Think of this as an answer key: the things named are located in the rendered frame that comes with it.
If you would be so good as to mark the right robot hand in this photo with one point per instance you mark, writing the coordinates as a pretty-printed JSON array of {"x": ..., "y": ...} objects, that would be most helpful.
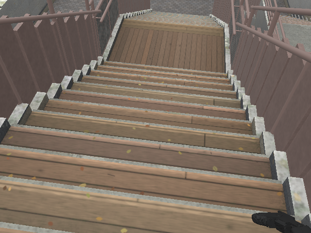
[{"x": 281, "y": 221}]

